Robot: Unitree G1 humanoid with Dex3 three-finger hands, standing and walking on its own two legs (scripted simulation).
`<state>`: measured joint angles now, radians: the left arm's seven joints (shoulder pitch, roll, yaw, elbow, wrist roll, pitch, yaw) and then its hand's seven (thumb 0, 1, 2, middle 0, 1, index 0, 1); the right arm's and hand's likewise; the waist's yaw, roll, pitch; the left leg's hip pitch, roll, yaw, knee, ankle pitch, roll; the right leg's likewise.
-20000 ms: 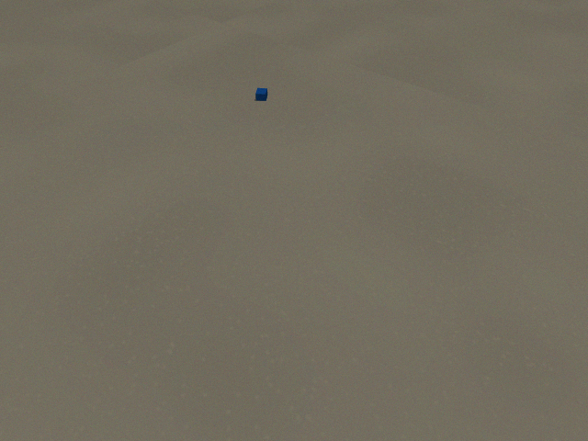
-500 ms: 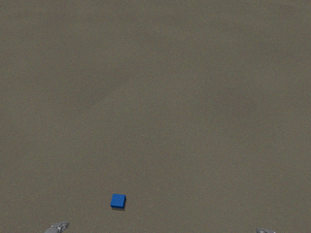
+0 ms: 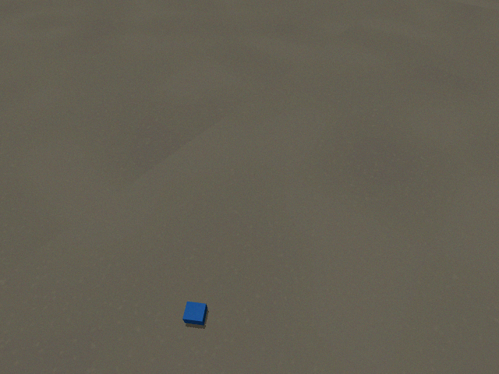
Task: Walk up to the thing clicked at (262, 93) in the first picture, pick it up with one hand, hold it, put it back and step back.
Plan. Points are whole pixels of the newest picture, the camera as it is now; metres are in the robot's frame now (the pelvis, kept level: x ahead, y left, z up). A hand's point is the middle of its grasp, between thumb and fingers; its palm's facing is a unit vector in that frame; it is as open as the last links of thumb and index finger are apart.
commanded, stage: stand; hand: left
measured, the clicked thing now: (195, 313) +0.45 +0.24 -0.76
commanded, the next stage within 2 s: rise first in 1.70 s
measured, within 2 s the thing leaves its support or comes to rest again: neither
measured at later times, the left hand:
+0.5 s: hand out of the picture +0.10 +0.25 -0.15, palm faces -0.03 -0.94 -0.35, open 7.4 cm
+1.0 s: hand out of the picture +0.09 +0.25 -0.16, palm faces -0.03 -0.94 -0.35, open 7.4 cm
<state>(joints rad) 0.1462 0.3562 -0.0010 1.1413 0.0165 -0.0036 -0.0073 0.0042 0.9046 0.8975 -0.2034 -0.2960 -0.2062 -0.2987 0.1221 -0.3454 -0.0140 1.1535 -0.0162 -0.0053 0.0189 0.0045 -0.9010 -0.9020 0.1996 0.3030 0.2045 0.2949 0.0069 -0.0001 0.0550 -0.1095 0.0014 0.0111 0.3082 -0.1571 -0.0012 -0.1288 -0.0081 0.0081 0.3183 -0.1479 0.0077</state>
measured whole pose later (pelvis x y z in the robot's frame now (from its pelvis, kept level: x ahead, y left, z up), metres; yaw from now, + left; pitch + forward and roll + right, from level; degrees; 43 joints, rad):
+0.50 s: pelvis +0.01 +0.00 +0.00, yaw +0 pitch -2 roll +0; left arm 0.11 0.35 -0.01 1.11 0.01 -0.01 0.00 0.00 0.90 0.90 -0.20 -0.30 -0.21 -0.30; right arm 0.10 -0.35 0.00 1.14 -0.01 -0.01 0.01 0.00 -0.90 -0.90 0.20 0.30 0.20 0.29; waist 0.00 0.00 0.04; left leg -0.09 0.00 0.01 0.31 -0.18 0.00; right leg -0.11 -0.01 0.01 0.32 -0.17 0.01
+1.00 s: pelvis +0.02 +0.00 +0.00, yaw +0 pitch -2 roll +0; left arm 0.12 0.35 -0.01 1.12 0.01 -0.01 0.00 0.00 0.90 0.90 -0.20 -0.30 -0.21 -0.30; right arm 0.11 -0.35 0.00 1.14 -0.01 -0.01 0.01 0.00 -0.90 -0.90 0.20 0.30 0.20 0.29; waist 0.00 0.00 0.05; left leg -0.08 0.01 0.01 0.30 -0.18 -0.01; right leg -0.10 0.00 0.01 0.31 -0.17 0.00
